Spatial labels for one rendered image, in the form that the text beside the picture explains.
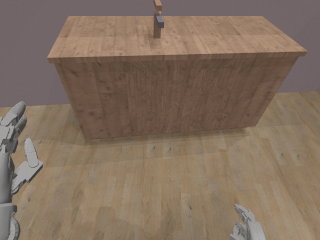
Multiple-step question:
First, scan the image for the counter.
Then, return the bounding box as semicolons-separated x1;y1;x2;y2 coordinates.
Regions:
47;0;308;140

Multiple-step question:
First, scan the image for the left robot hand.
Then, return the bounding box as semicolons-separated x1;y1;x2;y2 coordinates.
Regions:
0;101;43;204

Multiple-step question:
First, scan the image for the robot left forearm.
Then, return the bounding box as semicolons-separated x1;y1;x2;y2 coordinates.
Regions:
0;203;21;240

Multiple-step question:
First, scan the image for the right robot hand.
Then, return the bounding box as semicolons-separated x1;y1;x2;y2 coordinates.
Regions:
230;204;267;240

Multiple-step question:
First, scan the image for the tap lever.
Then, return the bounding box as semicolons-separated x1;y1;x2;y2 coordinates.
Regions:
155;13;164;29

